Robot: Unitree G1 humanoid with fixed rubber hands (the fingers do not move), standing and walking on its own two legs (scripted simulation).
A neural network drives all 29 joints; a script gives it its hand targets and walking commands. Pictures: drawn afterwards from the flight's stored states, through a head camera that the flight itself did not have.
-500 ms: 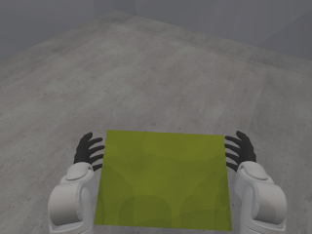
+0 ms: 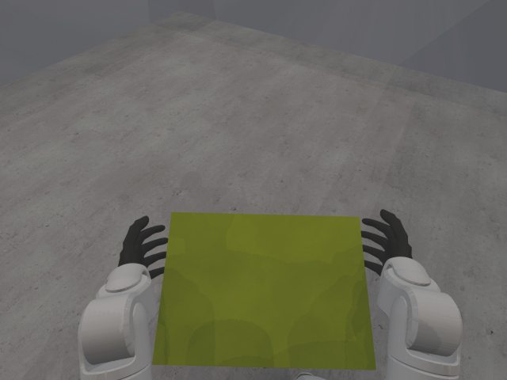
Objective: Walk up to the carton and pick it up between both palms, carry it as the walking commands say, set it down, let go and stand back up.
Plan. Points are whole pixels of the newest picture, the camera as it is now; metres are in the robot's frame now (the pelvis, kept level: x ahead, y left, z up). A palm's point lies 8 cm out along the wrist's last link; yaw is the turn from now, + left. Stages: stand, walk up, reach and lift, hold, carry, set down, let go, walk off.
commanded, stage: carry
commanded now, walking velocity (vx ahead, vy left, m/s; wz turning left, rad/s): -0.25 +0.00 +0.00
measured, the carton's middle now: (262, 287) +0.26 +0.00 +0.00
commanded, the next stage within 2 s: none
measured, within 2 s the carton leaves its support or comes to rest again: neither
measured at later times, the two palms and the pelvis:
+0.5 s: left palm out of the picture +0.05 +0.12 +0.10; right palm out of the picture +0.03 -0.23 +0.09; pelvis -0.20 -0.03 +0.01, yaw -3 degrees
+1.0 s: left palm out of the picture -0.15 +0.16 +0.11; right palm out of the picture -0.15 -0.20 +0.12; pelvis -0.39 -0.02 +0.01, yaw -1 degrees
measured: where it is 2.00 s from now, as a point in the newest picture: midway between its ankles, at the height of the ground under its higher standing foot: outside the picture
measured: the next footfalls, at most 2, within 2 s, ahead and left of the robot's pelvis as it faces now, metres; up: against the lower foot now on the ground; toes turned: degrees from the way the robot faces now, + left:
right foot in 0.32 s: -0.13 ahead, -0.14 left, +0.00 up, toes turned -6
left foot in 0.70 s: -0.27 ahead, +0.09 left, +0.00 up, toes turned +4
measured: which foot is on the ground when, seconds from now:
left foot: down 0.00-0.34, up 0.36-0.68, down 0.70-1.00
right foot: up 0.00-0.30, down 0.32-0.72, up 0.74-1.00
